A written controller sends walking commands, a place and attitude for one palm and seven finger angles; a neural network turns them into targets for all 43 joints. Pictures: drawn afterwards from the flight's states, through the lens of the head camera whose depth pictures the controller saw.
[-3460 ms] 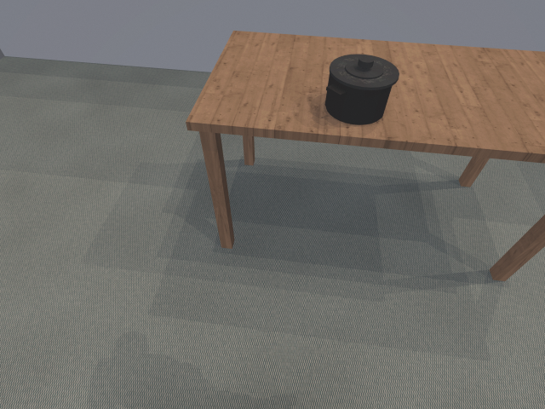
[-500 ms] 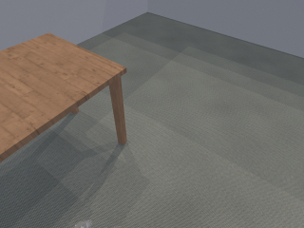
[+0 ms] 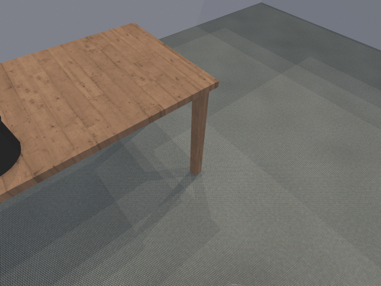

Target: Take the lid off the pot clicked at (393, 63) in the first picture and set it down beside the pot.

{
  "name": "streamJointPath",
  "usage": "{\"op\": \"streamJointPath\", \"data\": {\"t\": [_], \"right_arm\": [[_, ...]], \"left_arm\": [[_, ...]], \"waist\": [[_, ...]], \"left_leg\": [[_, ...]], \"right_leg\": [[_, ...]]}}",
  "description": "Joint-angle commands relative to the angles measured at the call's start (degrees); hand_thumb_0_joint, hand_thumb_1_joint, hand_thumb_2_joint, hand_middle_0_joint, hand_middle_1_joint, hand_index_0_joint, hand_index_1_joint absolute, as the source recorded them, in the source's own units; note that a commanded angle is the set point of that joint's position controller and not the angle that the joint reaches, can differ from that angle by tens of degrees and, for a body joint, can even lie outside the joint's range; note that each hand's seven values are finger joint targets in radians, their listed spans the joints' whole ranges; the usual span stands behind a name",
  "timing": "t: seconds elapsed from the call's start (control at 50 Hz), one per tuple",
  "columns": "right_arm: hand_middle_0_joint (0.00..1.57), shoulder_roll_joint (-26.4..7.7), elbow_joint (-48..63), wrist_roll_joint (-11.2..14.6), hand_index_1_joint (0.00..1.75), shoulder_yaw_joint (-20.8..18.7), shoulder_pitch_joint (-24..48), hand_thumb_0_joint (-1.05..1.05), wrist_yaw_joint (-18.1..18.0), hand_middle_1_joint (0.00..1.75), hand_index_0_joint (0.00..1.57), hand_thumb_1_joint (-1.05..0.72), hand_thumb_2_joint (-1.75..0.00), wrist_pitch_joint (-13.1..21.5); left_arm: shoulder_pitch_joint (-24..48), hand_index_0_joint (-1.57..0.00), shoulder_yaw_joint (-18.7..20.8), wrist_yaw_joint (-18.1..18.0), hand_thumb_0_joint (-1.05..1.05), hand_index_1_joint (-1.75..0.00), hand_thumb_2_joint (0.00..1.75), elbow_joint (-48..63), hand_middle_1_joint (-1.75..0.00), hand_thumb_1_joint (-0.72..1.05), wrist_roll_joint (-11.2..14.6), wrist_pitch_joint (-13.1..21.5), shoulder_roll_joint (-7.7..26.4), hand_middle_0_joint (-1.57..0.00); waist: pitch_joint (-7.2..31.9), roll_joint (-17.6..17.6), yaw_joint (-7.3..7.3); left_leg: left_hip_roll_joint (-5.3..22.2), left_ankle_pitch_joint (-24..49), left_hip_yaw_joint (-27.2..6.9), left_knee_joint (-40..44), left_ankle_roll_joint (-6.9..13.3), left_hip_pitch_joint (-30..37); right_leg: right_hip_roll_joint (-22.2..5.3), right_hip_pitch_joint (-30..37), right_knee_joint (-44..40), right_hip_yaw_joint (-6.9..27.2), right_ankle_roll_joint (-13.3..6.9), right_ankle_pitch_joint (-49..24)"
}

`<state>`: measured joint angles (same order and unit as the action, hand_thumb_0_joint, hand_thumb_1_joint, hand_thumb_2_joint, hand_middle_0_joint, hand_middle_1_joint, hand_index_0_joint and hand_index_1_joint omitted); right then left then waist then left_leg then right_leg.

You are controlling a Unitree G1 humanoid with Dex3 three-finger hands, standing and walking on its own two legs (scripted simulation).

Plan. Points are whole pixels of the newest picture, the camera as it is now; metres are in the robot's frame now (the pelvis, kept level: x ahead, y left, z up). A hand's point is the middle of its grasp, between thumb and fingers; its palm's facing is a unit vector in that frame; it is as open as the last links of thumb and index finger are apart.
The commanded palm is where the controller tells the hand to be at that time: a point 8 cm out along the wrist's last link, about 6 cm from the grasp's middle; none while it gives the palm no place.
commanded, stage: turn to face it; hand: left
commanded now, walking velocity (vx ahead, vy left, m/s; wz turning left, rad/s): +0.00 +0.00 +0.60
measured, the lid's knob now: out of the picture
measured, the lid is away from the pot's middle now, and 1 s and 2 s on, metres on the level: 0.00 0.00 0.00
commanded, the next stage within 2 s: take the last steps up to it in 0.96 s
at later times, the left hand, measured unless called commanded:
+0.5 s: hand out of the picture -0.03 +0.19 -0.17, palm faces +0.37 -0.90 -0.24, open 7.4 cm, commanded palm none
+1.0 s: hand out of the picture -0.03 +0.18 -0.15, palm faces +0.55 -0.79 -0.29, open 7.4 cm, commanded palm none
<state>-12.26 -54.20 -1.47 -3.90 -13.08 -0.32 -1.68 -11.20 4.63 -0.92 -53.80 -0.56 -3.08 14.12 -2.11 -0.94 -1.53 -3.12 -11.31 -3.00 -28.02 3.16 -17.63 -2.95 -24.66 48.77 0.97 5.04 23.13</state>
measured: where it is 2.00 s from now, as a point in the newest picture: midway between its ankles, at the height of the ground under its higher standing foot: outside the picture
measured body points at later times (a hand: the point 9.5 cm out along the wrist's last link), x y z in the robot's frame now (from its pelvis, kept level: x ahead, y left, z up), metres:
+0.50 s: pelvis -0.01 -0.02 -0.01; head +0.03 +0.00 +0.44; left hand -0.05 +0.24 -0.15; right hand +0.20 -0.23 -0.14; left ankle -0.05 +0.09 -0.73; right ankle +0.02 -0.15 -0.74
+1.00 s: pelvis +0.00 -0.03 -0.01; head +0.04 -0.05 +0.44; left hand -0.05 +0.22 -0.13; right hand +0.19 -0.21 -0.17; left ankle -0.08 +0.07 -0.69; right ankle +0.07 -0.11 -0.74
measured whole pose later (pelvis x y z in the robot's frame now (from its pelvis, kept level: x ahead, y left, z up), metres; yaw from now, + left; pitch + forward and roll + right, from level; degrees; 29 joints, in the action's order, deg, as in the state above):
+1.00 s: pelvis +0.00 -0.03 -0.01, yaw +34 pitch -1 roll +1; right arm -13.5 -54.0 -1.1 -4.1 -11.6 -0.2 -3.8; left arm -11.6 1.8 -0.9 -50.4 -0.9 -0.2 10.2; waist -3.7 -3.4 -0.9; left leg -3.4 -28.1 -4.1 -54.2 -0.7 -23.4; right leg -2.3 -16.2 33.7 -5.0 -1.9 16.8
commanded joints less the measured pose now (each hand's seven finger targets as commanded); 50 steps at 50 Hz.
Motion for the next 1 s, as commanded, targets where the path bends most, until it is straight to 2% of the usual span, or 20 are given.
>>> {"op": "streamJointPath", "data": {"t": [0.0,0.04,0.08,0.1,0.18,0.34,0.44,0.46,0.48,0.5,0.52,0.58,0.62,0.74,0.84,0.86,0.88,0.9,0.94,0.98], "right_arm": [[0.2,-12.4,5.1,0.1,0.3,-3.1,1.5,0.0,-0.3,0.3,0.2,-0.9,-0.9,0.2],[0.2,-11.1,6.3,0.7,0.3,-3.0,3.7,0.0,0.0,0.3,0.2,-0.9,-0.9,0.0],[0.2,-5.0,8.4,1.0,0.3,-2.2,2.9,0.0,0.3,0.3,0.2,-0.9,-0.9,0.1],[0.2,-8.2,8.1,0.0,0.3,-2.9,3.1,0.0,0.3,0.3,0.2,-0.9,-0.9,-0.3],[0.2,-6.8,6.1,0.0,0.3,-2.4,1.7,0.0,1.7,0.3,0.2,-0.9,-0.9,-1.1],[0.2,-5.3,8.4,0.6,0.3,-1.0,9.1,0.0,2.2,0.3,0.2,-0.9,-0.9,-1.2],[0.2,-6.6,8.3,0.7,0.3,-0.8,5.1,0.0,1.8,0.3,0.2,-0.9,-0.9,-0.1],[0.2,-8.7,7.6,0.5,0.3,-1.5,1.7,0.0,1.8,0.3,0.2,-0.9,-0.9,0.4],[0.2,-15.7,7.6,0.1,0.3,-3.1,-1.4,0.0,1.5,0.3,0.2,-0.9,-0.9,0.9],[0.2,-20.0,6.8,0.6,0.3,-4.1,-5.1,0.0,1.1,0.3,0.2,-0.9,-0.9,0.7],[0.2,-18.9,6.1,0.7,0.3,-3.7,-6.7,0.0,0.7,0.3,0.2,-0.9,-0.9,0.7],[0.2,-13.2,7.4,0.3,0.3,-1.9,2.5,0.0,-0.3,0.3,0.2,-0.9,-0.9,0.8],[0.2,-12.5,8.1,0.5,0.3,-1.5,4.5,0.0,-0.2,0.3,0.2,-0.9,-0.9,1.0],[0.2,-12.2,6.5,0.1,0.3,-1.7,2.0,0.0,-0.2,0.3,0.2,-0.9,-0.9,0.4],[0.2,-11.3,6.3,0.3,0.3,-1.6,3.8,0.0,-0.2,0.3,0.2,-0.9,-0.9,0.1],[0.2,-10.1,6.4,0.7,0.3,-1.4,3.9,0.0,-0.1,0.3,0.2,-0.9,-0.9,0.1],[0.2,-6.9,6.6,1.3,0.3,-1.0,2.6,0.0,0.2,0.3,0.2,-0.9,-0.9,0.3],[0.2,-4.1,8.0,1.3,0.3,-0.6,2.5,0.0,0.2,0.3,0.2,-0.9,-0.9,0.4],[0.2,-6.3,6.1,0.5,0.3,-1.6,2.8,0.0,0.0,0.3,0.2,-0.9,-0.9,-1.1],[0.2,-5.8,4.0,0.2,0.3,-1.4,1.9,0.0,0.7,0.3,0.2,-0.9,-0.9,-1.2]], "left_arm": [[-1.6,-0.2,0.6,-0.7,0.0,-0.3,0.9,5.5,-0.3,0.9,0.3,1.9,4.0,-0.2],[-5.6,-0.2,1.1,-1.0,0.0,-0.3,0.9,5.2,-0.3,0.9,0.2,2.6,5.5,-0.2],[-6.2,-0.2,2.5,-1.2,0.0,-0.3,0.9,6.9,-0.3,0.9,-1.0,3.1,13.9,-0.2],[-3.9,-0.2,2.0,-1.3,0.0,-0.3,0.9,7.9,-0.3,0.9,-0.4,2.8,12.6,-0.2],[2.3,-0.2,0.5,-1.3,0.0,-0.3,0.9,9.2,-0.3,0.9,-0.6,3.6,6.7,-0.2],[-4.9,-0.2,1.2,-0.9,0.0,-0.3,0.9,7.1,-0.3,0.9,-1.1,3.0,10.5,-0.2],[-4.5,-0.2,1.9,-0.6,0.0,-0.3,0.9,6.5,-0.3,0.9,-0.8,2.3,11.7,-0.2],[-4.2,-0.2,1.9,-0.3,0.0,-0.3,0.9,6.6,-0.3,0.9,-0.2,2.1,11.0,-0.2],[-4.7,-0.2,1.5,0.2,0.0,-0.3,0.9,8.4,-0.3,0.9,0.2,1.8,7.8,-0.2],[-0.5,-0.2,0.1,0.2,0.0,-0.3,0.9,11.1,-0.3,0.9,-0.2,1.8,5.3,-0.2],[2.5,-0.2,0.1,-0.1,0.0,-0.3,0.9,11.9,-0.3,0.9,-0.6,1.3,6.4,-0.2],[1.0,-0.2,0.7,-0.1,0.0,-0.3,0.9,7.7,-0.3,0.9,-0.2,1.4,6.5,-0.2],[-1.7,-0.2,0.5,0.3,0.0,-0.3,0.9,6.3,-0.3,0.9,-0.2,1.2,6.3,-0.2],[0.6,-0.2,-0.1,0.0,0.0,-0.3,0.9,7.1,-0.3,0.9,-0.1,1.2,5.0,-0.2],[-4.6,-0.2,-0.2,-0.4,0.0,-0.3,0.9,5.9,-0.3,0.9,0.2,2.3,4.1,-0.2],[-6.6,-0.2,0.0,-0.6,0.0,-0.3,0.9,5.4,-0.3,0.9,0.1,2.9,4.9,-0.2],[-7.9,-0.2,0.6,-1.0,0.0,-0.3,0.9,5.1,-0.3,0.9,-0.6,3.7,8.5,-0.2],[-8.3,-0.2,1.4,-1.1,0.0,-0.3,0.9,5.5,-0.3,0.9,-1.1,3.9,13.1,-0.2],[-5.5,-0.2,1.4,-1.5,0.0,-0.3,0.9,5.9,-0.3,0.9,-0.6,3.7,10.4,-0.2],[-1.4,-0.2,0.4,-1.2,0.0,-0.3,0.9,6.6,-0.3,0.9,-0.5,3.8,6.9,-0.2]], "waist": [[4.9,-7.6,1.15],[5.7,-5.1,3.6],[3.6,19.2,4.21],[3.4,12.4,2.98],[0.3,10.7,-0.17],[1.5,13.0,4.09],[5.6,12.5,2.26],[7.8,8.4,0.16],[10.3,-8.7,-1.67],[9.8,-16.5,-3.87],[8.8,-7.8,-4.26],[4.5,-9.3,0.03],[4.7,-8.3,1.36],[3.1,-7.6,-0.13],[3.8,-6.9,2.47],[4.4,-4.0,3.54],[5.7,6.4,3.86],[4.5,18.0,3.95],[3.2,13.0,3.04],[0.7,8.9,1.07]], "left_leg": [[13.7,12.1,-18.9,5.7,6.7,2.4],[10.5,6.6,-17.7,1.3,3.5,-5.6],[-2.8,-21.3,-0.2,-23.8,-5.1,-20.8],[0.8,-21.0,-3.3,-33.9,-4.4,-18.4],[4.0,-12.4,1.0,-42.0,-6.2,-16.7],[3.9,-14.9,7.1,-23.0,-6.8,-10.2],[2.9,-7.7,9.5,-4.2,-5.1,1.6],[4.3,0.3,7.3,4.1,-4.0,10.6],[18.3,16.1,-11.6,6.8,2.4,22.2],[28.3,35.8,-22.2,7.1,10.3,23.2],[28.3,33.0,-20.8,5.6,11.4,21.1],[17.6,27.9,-10.4,5.9,7.2,11.8],[15.0,24.6,-7.6,6.5,6.1,9.4],[15.5,16.5,-12.4,7.8,7.6,8.8],[13.5,18.6,-13.3,2.6,5.4,2.7],[11.4,14.5,-12.1,-0.8,3.2,-0.2],[5.8,2.4,-6.3,-10.3,-0.8,-7.0],[-1.5,-21.5,0.9,-23.0,-4.4,-14.6],[1.8,-21.1,-3.3,-38.2,-4.1,-12.9],[3.3,-13.9,-1.4,-42.0,-4.9,-13.2]], "right_leg": [[2.6,5.7,-9.0,-0.9,-1.1,-1.3],[1.5,17.5,-22.6,-0.3,-1.7,-9.6],[-23.7,21.9,-37.1,24.3,-11.4,-5.7],[-24.3,15.2,-36.2,20.7,-13.9,-6.2],[-15.1,13.0,-30.6,3.9,-12.4,-21.1],[-17.3,18.6,-27.5,-2.5,-12.6,-31.6],[-17.3,18.3,-18.3,-7.6,-8.7,-33.8],[-16.1,13.0,-10.8,-9.8,-5.7,-30.3],[-9.1,-2.9,2.5,-12.4,-0.9,-8.4],[-4.8,-13.1,11.9,-8.1,0.9,16.6],[-5.4,-14.0,16.8,-3.6,0.1,13.6],[-4.7,-10.2,18.7,-0.9,0.3,2.5],[-3.6,-6.4,14.8,-1.8,0.5,0.0],[-0.9,-2.9,2.9,-2.3,0.0,1.2],[2.2,11.2,-14.8,-3.8,-1.4,-6.2],[0.9,17.0,-23.2,-2.9,-1.6,-11.8],[-8.7,23.7,-30.0,7.1,-4.2,-17.3],[-22.6,23.6,-32.5,20.6,-11.7,-25.6],[-21.1,15.1,-32.9,17.9,-15.3,-22.1],[-15.1,13.3,-31.5,7.9,-13.5,-21.6]]}}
